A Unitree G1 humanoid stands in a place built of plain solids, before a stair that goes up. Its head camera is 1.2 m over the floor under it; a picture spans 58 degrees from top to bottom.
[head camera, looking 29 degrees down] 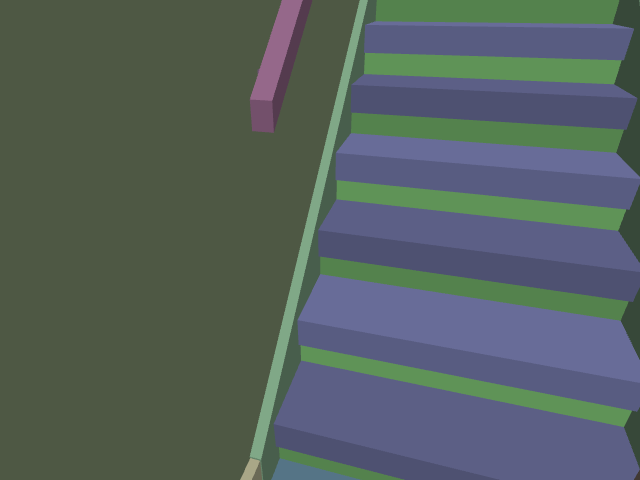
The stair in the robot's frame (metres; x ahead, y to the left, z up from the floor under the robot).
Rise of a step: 0.19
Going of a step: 0.22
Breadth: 0.92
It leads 16 degrees to the right of straight ahead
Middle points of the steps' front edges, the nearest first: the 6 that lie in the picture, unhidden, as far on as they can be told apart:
0.67 -0.30 0.18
0.88 -0.38 0.37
1.10 -0.44 0.56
1.32 -0.50 0.74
1.53 -0.56 0.93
1.75 -0.62 1.12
